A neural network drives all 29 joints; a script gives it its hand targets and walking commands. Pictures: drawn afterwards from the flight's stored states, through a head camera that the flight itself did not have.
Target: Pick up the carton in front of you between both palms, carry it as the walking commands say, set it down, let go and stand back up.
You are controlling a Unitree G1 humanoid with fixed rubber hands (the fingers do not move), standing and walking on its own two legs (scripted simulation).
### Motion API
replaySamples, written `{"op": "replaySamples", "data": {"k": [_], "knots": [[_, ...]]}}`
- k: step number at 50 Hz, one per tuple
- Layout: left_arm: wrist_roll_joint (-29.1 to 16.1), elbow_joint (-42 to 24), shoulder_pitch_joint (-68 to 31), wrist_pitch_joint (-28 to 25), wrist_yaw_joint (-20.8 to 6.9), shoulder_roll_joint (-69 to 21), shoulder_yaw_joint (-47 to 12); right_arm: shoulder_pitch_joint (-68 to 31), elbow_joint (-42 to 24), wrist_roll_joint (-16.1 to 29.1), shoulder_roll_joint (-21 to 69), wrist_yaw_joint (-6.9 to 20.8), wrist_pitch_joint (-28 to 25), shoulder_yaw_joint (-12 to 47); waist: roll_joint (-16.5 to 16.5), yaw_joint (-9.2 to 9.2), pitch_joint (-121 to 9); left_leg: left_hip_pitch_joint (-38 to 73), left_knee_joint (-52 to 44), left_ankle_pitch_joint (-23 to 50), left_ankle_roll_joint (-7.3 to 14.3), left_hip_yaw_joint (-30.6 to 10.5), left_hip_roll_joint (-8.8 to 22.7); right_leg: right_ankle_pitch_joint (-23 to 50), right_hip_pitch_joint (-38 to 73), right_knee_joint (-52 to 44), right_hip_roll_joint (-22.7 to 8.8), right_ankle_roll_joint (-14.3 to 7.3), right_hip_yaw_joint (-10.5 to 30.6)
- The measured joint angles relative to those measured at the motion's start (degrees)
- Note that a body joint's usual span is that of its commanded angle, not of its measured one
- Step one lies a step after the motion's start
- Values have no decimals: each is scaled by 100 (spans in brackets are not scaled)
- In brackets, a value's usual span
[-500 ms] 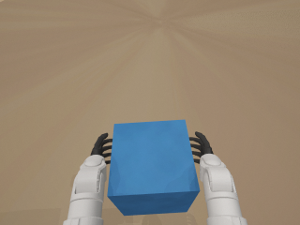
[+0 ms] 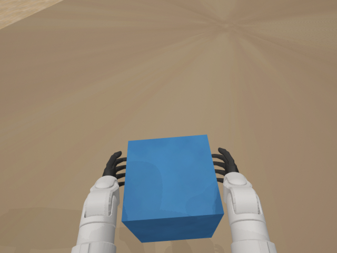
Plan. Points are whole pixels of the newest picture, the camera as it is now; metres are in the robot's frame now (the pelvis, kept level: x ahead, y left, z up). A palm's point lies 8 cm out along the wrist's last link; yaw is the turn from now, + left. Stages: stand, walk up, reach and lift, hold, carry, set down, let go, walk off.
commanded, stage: hold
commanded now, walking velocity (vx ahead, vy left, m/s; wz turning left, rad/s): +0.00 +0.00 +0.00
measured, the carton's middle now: (172, 192) +0.30 +0.00 -0.06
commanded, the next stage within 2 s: set down in 0.12 s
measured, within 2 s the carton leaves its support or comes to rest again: neither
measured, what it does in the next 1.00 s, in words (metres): lowers itself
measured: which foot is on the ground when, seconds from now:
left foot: down 0.00-1.00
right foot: down 0.00-1.00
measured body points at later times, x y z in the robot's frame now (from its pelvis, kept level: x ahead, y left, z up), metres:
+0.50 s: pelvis -0.03 -0.05 -0.02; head +0.01 -0.08 +0.42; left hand +0.33 +0.12 -0.01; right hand +0.34 -0.18 -0.02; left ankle -0.03 +0.11 -0.74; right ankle +0.07 -0.14 -0.74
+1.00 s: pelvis -0.06 -0.02 -0.15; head +0.17 -0.06 +0.24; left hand +0.38 +0.11 -0.22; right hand +0.38 -0.19 -0.23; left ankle -0.03 +0.11 -0.74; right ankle +0.07 -0.14 -0.74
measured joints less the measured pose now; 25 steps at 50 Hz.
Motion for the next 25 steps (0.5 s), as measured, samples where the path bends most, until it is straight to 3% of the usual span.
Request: {"op": "replaySamples", "data": {"k": [11, 19, 25], "knots": [[352, 515, -443, -102, -183, -100, 344, -229, 207, -74, 47, 84, 32, -280, 44, -81, -32, -55, 0, 58, -156, -141, 185, -9, -88, 123, 170, -208, -160], [1146, 1686, -1511, -696, -427, -217, 1570, -1434, 1369, -632, 444, 8, -444, -1402, 67, -81, 114, -635, 777, -292, 2, -308, 256, -281, -584, 761, 292, -320, -287], [1669, 2216, -2228, -1241, -477, -205, 2250, -2104, 1896, -1064, 557, 51, -1037, -2015, 57, -122, 221, -1718, 1564, -509, -116, -393, 218, -461, -1642, 1491, 294, -397, -341]]}}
